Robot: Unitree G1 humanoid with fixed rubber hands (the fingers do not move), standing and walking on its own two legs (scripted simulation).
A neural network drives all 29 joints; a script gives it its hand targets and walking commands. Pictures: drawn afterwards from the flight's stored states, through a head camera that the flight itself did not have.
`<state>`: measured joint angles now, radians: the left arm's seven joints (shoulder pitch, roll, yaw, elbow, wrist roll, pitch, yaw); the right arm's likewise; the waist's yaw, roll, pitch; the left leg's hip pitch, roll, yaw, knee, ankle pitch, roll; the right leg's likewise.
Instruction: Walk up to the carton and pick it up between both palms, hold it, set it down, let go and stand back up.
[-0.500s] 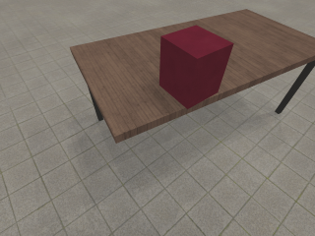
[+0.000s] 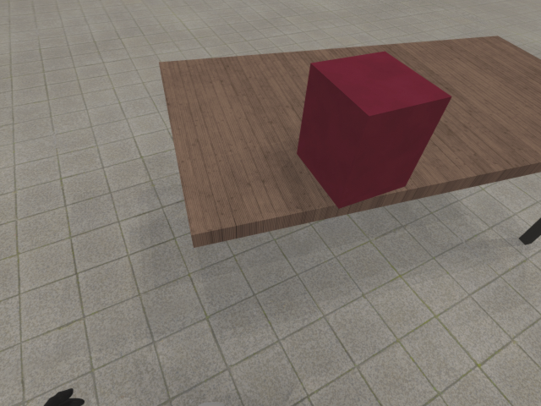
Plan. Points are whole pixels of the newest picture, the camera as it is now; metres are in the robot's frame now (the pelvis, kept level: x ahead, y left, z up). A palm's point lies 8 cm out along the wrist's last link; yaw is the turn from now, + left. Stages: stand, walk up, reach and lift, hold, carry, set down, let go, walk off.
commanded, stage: walk up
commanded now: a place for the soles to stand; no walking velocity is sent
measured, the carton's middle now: (361, 129) +0.70 -0.18 +0.03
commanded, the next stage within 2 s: none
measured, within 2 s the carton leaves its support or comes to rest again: neither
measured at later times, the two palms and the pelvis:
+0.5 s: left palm (136, 370) +0.21 +0.23 -0.11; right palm out of the picture +0.24 -0.50 -0.06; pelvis +0.13 -0.13 -0.03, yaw +9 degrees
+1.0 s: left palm (231, 326) +0.29 +0.08 -0.12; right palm out of the picture +0.36 -0.64 -0.04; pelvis +0.25 -0.27 -0.02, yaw +15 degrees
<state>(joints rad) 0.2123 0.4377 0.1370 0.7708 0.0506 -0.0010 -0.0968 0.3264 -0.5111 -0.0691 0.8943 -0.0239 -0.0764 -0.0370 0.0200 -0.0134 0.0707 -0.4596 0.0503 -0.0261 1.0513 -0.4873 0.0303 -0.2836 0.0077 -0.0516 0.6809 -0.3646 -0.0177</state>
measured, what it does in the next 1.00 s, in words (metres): steps to the right: left foot, then right foot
